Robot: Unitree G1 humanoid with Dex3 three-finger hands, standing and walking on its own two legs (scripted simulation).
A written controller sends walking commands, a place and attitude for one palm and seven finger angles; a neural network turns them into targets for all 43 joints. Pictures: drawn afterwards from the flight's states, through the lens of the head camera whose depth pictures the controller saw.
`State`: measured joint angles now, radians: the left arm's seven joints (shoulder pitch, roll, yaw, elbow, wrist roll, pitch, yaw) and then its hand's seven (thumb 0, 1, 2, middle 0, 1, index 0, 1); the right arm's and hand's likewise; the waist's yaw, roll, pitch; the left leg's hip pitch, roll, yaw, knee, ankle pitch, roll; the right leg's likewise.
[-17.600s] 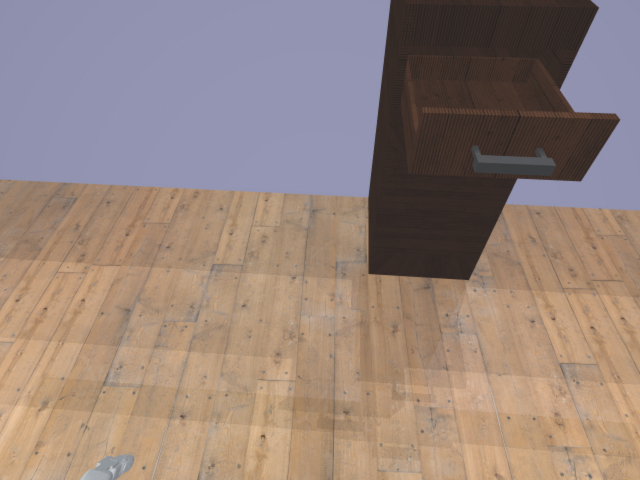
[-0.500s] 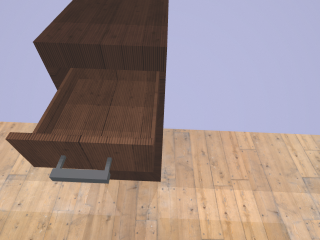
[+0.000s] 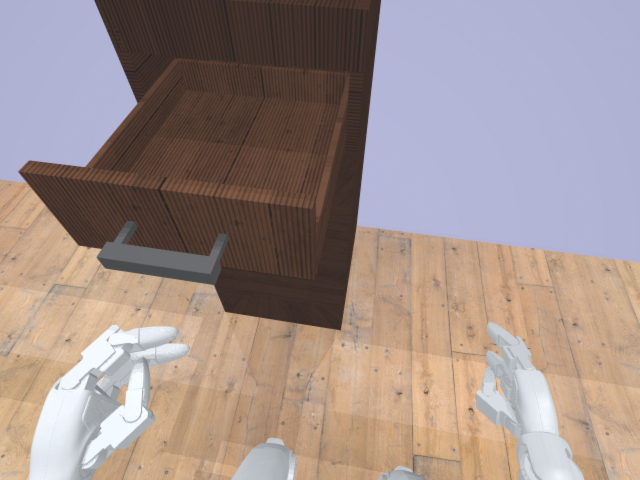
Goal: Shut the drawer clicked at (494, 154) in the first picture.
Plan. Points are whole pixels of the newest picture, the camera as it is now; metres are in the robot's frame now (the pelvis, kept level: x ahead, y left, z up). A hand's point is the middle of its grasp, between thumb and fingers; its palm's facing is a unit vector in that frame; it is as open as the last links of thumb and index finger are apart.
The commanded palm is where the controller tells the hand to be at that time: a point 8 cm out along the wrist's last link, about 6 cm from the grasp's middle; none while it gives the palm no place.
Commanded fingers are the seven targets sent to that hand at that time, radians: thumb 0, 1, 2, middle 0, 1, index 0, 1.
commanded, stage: raise the hand and make a fist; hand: left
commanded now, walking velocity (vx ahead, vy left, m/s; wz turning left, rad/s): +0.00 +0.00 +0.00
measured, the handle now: (167, 249) +0.34 +0.23 +0.10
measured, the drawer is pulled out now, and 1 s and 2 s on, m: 0.28 0.28 0.28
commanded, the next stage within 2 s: bring the fist close to the handle in 1.34 s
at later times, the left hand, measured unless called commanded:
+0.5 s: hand (141, 386) +0.18 +0.19 +0.13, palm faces -0.05 -1.00 -0.08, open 3.2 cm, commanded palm +0.13 +0.25 +0.15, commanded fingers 0.00 0.90 0.90 -1.28 -1.47 -1.28 -1.47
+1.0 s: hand (75, 352) +0.18 +0.21 +0.20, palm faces +0.01 -0.99 -0.15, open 3.2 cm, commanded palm +0.11 +0.26 +0.20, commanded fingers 0.00 0.90 0.90 -1.40 -1.60 -1.40 -1.60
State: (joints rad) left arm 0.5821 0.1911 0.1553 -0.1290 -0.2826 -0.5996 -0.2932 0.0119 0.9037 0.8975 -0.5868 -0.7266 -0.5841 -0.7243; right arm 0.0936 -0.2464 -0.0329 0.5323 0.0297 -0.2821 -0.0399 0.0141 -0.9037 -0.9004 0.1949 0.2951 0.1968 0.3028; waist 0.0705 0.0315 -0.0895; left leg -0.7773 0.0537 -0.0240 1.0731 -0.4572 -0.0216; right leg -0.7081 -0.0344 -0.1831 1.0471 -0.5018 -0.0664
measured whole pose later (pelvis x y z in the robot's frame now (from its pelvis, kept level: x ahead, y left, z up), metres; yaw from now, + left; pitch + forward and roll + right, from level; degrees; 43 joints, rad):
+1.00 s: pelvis +0.04 +0.03 +0.06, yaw -1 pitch -1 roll -1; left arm 0.71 0.26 0.21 -0.56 -0.30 -0.08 -0.27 0.01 0.90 0.90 -1.39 -1.60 -1.40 -1.60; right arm 0.21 -0.22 0.07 0.56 0.08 -0.39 -0.06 0.02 -0.90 -0.90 0.20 0.30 0.20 0.30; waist 0.08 0.07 -0.08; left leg -0.33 0.03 0.03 0.70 -0.36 0.02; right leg -0.27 -0.03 -0.13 0.65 -0.37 -0.01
